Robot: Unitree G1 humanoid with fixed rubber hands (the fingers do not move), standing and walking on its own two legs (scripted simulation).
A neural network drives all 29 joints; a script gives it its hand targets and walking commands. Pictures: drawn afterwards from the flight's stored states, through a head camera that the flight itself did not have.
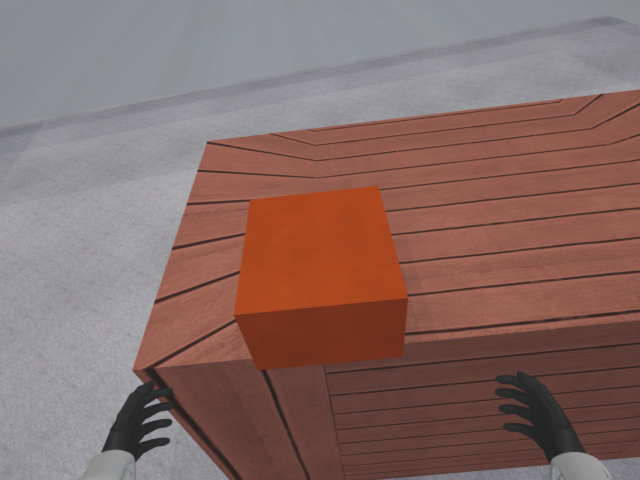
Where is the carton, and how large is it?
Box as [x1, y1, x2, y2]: [234, 186, 407, 369]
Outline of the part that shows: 378,186 250,200 234,316 257,369 402,356 407,295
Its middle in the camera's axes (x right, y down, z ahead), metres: +0.00 +0.05 +0.63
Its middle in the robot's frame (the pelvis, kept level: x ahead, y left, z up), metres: +0.43 +0.02 +0.01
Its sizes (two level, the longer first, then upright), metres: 0.245 0.224 0.145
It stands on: a pedestal, 0.71 m high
